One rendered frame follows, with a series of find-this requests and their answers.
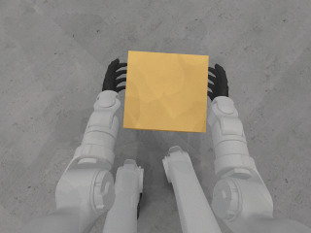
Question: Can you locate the robot right upper arm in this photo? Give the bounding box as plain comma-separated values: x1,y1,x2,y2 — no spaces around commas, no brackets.
211,177,311,233

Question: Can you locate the robot left hand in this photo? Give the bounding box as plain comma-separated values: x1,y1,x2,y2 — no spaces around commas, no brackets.
102,58,127,93

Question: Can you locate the robot right forearm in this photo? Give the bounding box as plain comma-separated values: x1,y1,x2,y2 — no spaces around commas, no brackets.
207,96,273,205

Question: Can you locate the robot right hand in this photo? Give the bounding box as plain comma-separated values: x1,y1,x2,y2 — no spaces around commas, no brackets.
207,63,229,102

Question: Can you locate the robot right shin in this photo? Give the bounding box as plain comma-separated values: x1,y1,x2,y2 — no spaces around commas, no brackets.
167,146,192,164

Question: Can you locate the robot left forearm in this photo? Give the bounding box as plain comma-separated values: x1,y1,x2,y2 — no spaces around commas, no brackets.
55,90,122,205

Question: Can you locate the robot left upper arm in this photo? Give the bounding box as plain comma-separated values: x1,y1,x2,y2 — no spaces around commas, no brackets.
17,168,116,233

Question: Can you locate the carton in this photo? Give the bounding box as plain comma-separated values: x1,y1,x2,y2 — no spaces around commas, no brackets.
122,50,209,133

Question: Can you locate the robot right thigh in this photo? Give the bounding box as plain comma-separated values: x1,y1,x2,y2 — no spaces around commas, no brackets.
162,150,223,233

